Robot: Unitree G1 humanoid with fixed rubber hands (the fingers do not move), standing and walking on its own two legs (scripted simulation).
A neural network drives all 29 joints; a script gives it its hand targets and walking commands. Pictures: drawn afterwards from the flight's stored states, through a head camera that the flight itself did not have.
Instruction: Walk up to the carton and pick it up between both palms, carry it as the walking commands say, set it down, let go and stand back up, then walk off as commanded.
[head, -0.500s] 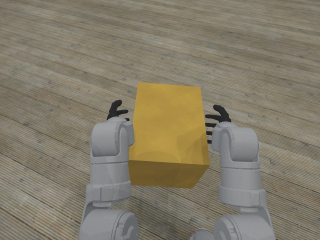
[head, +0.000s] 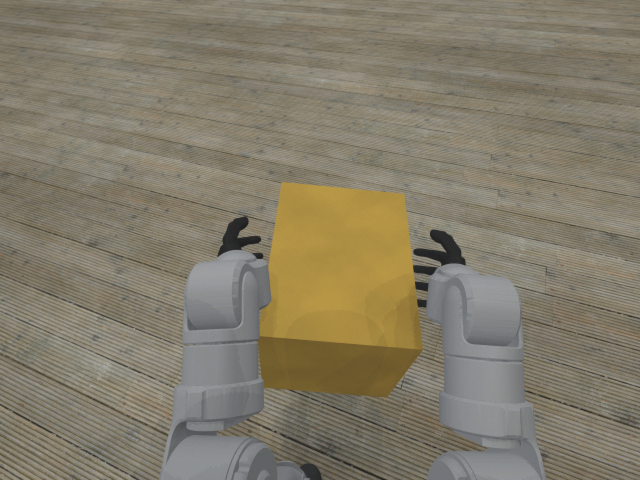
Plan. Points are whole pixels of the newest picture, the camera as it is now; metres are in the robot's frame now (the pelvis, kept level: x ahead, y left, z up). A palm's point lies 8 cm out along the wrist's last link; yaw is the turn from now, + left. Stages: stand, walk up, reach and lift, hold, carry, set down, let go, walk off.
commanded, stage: carry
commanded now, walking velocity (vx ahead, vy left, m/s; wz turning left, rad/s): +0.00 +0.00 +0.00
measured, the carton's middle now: (334, 289) +0.37 -0.01 +0.01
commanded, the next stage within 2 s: none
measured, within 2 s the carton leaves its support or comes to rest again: neither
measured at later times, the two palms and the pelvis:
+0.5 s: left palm (173, 340) +0.25 +0.15 +0.11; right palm (419, 331) +0.25 -0.09 +0.11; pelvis -0.10 +0.04 +0.00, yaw +0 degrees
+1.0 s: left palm (149, 378) +0.21 +0.16 +0.13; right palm (419, 367) +0.21 -0.09 +0.12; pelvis -0.15 +0.04 +0.01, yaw +1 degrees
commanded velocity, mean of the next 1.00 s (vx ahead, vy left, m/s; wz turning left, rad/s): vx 0.00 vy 0.00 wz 0.00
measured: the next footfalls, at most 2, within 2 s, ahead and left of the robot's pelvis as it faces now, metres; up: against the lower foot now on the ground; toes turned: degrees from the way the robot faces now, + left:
right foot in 0.30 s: -0.04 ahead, -0.07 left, +0.00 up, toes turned -3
left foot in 0.50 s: -0.04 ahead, +0.13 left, +0.00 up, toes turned -6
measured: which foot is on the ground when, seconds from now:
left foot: down 0.00-0.34, up 0.36-0.48, down 0.50-1.00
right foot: down 0.00-0.14, up 0.16-0.28, down 0.30-0.54, up 0.56-0.98, down 1.00-1.00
